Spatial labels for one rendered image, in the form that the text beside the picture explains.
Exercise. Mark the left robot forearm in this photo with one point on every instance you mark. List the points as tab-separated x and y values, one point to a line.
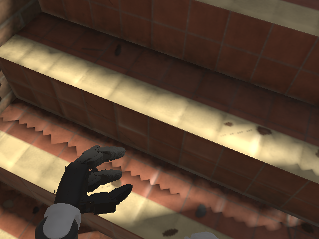
61	221

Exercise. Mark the robot left hand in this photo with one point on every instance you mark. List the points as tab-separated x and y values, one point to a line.
77	181

